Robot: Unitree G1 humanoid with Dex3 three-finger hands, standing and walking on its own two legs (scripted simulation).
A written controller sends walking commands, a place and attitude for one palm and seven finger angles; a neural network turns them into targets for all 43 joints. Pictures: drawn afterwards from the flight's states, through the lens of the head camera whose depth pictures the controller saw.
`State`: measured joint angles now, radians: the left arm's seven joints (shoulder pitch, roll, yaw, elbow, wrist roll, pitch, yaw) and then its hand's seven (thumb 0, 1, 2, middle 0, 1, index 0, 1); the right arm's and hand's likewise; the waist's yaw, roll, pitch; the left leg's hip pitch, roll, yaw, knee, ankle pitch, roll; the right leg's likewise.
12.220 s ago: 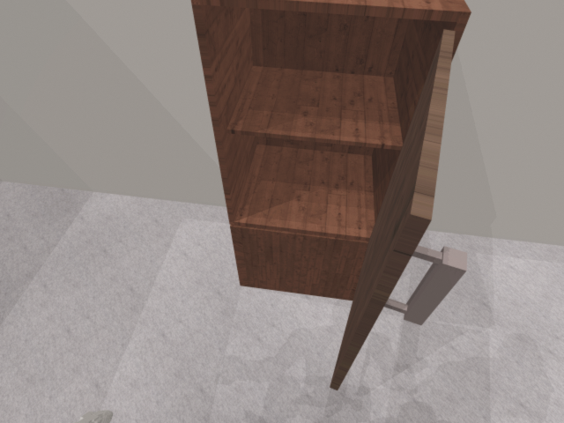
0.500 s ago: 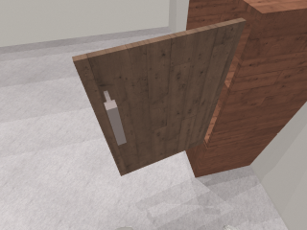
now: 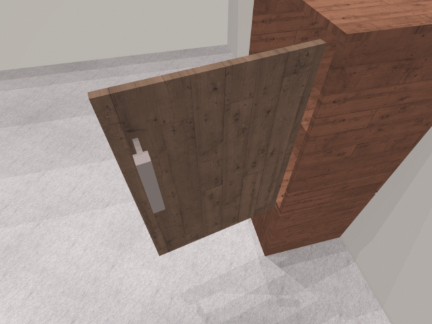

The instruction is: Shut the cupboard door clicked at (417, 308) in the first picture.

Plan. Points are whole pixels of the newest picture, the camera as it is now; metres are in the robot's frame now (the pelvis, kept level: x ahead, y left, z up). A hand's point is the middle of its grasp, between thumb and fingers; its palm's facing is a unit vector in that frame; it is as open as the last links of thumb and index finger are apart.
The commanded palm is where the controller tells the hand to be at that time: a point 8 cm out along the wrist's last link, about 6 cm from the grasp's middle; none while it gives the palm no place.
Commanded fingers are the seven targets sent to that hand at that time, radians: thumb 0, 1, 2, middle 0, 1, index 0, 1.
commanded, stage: come to a stop and stand still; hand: left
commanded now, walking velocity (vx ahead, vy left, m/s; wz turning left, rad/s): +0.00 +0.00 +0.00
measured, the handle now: (147, 176) +0.36 +0.14 +0.08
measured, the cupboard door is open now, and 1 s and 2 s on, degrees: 100 100 100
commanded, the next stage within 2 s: look again from close up in 0.60 s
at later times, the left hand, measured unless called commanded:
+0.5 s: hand out of the picture +0.04 +0.18 -0.17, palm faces +0.01 -0.98 -0.20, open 7.4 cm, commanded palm none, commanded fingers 0.00 0.90 0.90 -0.20 -0.30 -0.20 -0.30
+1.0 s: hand out of the picture +0.06 +0.19 -0.17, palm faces +0.01 -0.98 -0.21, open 7.4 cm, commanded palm none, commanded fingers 0.00 0.90 0.90 -0.20 -0.30 -0.20 -0.30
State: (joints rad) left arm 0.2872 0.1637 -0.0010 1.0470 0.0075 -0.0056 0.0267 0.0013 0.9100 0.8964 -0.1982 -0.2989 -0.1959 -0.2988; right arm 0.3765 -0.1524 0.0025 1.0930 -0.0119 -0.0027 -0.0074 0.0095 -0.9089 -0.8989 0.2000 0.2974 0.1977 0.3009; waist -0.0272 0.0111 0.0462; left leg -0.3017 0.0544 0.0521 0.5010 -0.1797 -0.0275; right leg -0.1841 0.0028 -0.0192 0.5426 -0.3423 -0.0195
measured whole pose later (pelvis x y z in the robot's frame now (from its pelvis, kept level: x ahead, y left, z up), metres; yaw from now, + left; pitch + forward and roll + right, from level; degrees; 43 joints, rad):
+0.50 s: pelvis +0.03 +0.00 +0.01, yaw -1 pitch -1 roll +1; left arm 0.27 0.17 0.00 1.12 0.01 -0.02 0.03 0.00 0.91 0.90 -0.20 -0.30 -0.20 -0.30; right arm 0.19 -0.17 0.00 1.10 -0.01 -0.02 -0.02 0.01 -0.91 -0.90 0.20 0.30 0.20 0.30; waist 0.01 -0.01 0.04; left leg -0.22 0.05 0.07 0.45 -0.21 -0.03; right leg -0.09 0.00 -0.01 0.45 -0.34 -0.01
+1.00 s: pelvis +0.04 +0.00 +0.01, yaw +0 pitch -1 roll +1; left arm 0.24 0.18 0.01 1.12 0.01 -0.02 0.03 0.00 0.91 0.90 -0.20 -0.30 -0.20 -0.30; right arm 0.21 -0.17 0.00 1.14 -0.01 -0.02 -0.02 0.01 -0.91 -0.90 0.20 0.30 0.20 0.30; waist 0.00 -0.02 0.05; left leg -0.20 0.04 0.07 0.42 -0.20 -0.02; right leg -0.06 -0.01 -0.01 0.41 -0.34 -0.01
